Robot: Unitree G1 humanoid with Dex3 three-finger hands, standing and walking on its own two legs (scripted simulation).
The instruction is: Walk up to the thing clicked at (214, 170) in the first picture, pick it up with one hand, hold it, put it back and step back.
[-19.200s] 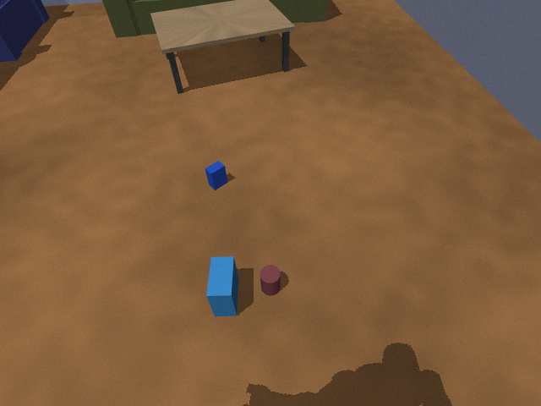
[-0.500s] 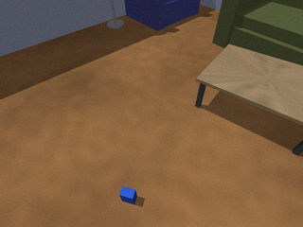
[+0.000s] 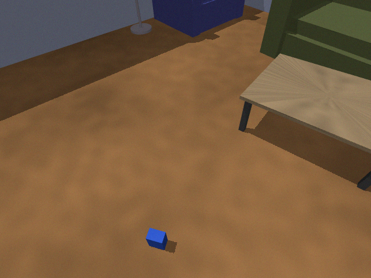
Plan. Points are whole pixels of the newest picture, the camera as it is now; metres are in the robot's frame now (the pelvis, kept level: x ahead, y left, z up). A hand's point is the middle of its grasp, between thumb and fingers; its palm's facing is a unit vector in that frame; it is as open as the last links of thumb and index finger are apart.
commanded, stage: stand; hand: left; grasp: from the side
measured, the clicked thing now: (157, 239) +0.41 +0.19 -0.72
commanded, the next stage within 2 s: go down in 0.38 s
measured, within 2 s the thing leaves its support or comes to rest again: neither
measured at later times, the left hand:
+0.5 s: hand out of the picture +0.07 +0.26 -0.16, palm faces -0.04 -0.94 -0.34, open 7.4 cm
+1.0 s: hand out of the picture +0.14 +0.28 -0.19, palm faces +0.05 -0.94 -0.33, open 16.2 cm
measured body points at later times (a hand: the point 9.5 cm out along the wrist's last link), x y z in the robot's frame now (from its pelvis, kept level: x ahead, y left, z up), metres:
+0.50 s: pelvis +0.00 +0.00 +0.00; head +0.01 +0.01 +0.45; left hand +0.07 +0.31 -0.13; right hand +0.08 -0.30 -0.13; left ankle +0.00 +0.14 -0.75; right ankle -0.02 -0.14 -0.75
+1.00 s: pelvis -0.01 +0.01 -0.05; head +0.06 +0.02 +0.39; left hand +0.14 +0.33 -0.17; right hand +0.10 -0.26 -0.16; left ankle +0.00 +0.14 -0.75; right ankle -0.02 -0.14 -0.75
